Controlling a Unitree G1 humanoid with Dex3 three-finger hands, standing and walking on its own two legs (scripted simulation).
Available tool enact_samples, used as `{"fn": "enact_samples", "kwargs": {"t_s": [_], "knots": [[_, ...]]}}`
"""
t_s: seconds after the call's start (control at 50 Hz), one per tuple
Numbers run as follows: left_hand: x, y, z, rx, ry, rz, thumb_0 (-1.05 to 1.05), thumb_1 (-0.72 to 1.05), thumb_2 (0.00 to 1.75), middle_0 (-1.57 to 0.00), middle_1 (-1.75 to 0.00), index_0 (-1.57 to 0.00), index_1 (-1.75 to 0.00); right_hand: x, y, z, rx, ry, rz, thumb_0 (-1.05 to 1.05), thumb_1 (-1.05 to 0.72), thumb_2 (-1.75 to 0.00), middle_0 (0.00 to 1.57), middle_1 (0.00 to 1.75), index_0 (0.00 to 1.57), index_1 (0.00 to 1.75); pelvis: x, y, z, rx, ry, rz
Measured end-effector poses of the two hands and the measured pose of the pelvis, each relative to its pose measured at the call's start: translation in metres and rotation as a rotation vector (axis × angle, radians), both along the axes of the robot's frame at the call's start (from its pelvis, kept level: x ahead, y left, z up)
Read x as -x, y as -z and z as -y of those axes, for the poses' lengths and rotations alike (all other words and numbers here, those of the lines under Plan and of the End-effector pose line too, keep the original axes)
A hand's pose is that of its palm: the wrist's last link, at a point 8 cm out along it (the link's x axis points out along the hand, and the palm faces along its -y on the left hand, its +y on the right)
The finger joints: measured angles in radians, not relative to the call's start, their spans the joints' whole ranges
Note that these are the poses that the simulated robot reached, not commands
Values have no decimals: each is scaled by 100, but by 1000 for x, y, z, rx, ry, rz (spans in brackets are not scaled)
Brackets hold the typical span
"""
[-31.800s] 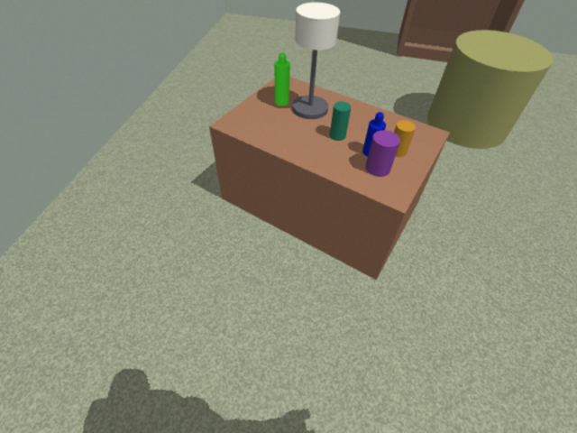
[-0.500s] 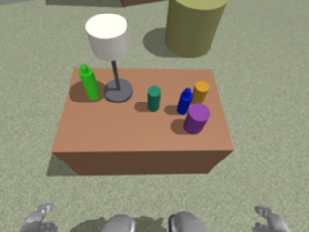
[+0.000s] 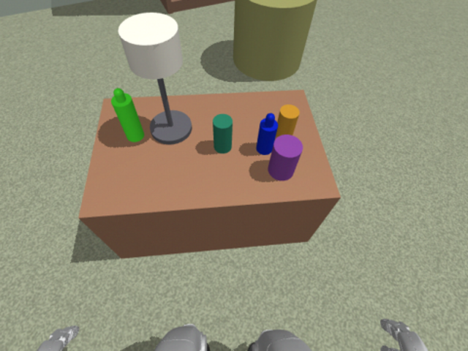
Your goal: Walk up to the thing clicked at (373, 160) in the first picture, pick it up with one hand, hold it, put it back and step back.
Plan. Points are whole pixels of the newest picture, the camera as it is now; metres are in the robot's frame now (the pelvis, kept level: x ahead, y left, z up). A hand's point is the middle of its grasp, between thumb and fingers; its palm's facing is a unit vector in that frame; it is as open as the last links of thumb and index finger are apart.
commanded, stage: step back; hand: right
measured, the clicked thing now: (284, 158) +0.64 -0.19 -0.27
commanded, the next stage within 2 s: none
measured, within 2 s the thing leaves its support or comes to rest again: neither
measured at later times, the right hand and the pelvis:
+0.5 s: hand out of the picture -0.03 -0.26 -0.12, palm faces -0.08 +0.89 -0.45, open 7.4 cm; pelvis -0.13 +0.01 +0.01, yaw +1 degrees
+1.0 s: hand out of the picture -0.20 -0.31 -0.16, palm faces -0.12 +0.91 -0.41, open 7.4 cm; pelvis -0.29 -0.04 -0.01, yaw +5 degrees
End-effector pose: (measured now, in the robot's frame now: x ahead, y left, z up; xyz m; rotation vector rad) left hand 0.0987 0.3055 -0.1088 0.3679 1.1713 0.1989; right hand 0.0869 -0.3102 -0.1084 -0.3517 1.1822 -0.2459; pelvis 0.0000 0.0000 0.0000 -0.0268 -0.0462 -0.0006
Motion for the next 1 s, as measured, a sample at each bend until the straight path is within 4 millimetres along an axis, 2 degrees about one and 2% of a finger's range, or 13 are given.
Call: {"fn": "enact_samples", "kwargs": {"t_s": [0.08,0.16,0.22,0.28,0.34,0.42,0.54,0.62,0.7,0.8,0.92,1.0], "knots": [[14,-12,4,0,-11,45,1,90,89,-20,-30,-20,-30,5,-3,-2,-19,-20,16,0,-90,-90,21,30,20,30,17,-5,3,-33,-1,-1],[22,-20,4,-4,-17,99,1,90,89,-20,-30,-20,-30,19,-7,-4,-11,-63,16,0,-90,-90,21,30,20,30,37,-8,1,-43,-19,-16],[30,-20,-1,-1,-10,138,1,90,89,-20,-30,-20,-30,34,-8,-6,8,-87,3,0,-90,-90,21,30,20,30,53,-5,-4,-37,-40,-20],[43,-10,-10,15,-10,163,1,90,89,-20,-30,-20,-30,53,-7,-10,35,-105,0,0,-90,-90,21,30,20,30,72,3,-10,-29,-62,-15],[65,-2,-16,26,-26,135,1,90,89,-20,-30,-20,-30,76,-13,-16,36,-108,-8,0,-90,-90,21,30,20,30,90,1,-14,-37,-48,1],[99,-3,-18,35,-57,82,1,90,89,-20,-30,-20,-30,102,-28,-17,46,-99,-13,0,-90,-90,21,30,20,30,108,-9,-11,-6,-43,-8],[157,0,-16,19,-57,-2,1,91,90,-20,-30,-20,-30,124,-36,-4,65,-91,36,0,-90,-90,21,30,20,30,140,-11,-1,1,-6,-17],[188,4,-5,4,-38,-43,1,91,90,-20,-30,-20,-30,141,-30,13,62,-91,77,0,-90,-90,21,30,20,30,167,-4,12,-8,21,-15],[219,4,15,-14,-24,-43,1,91,90,-20,-30,-20,-30,163,-12,37,45,-78,96,0,-90,-90,21,30,20,30,197,7,29,3,26,-5],[255,-12,36,-9,-35,-27,1,90,89,-20,-30,-20,-30,200,-6,47,18,-46,59,0,-90,-90,21,30,20,30,224,-2,38,-45,12,-8],[267,-20,38,-32,-36,59,1,90,89,-20,-30,-20,-31,253,0,45,7,-77,-14,0,-90,-90,21,30,20,30,258,-3,42,-50,-36,-19],[275,-11,32,-22,-33,130,1,90,89,-20,-30,-20,-30,286,6,39,19,-107,-56,0,-90,-90,21,30,20,30,287,7,40,-39,-80,-20]]}}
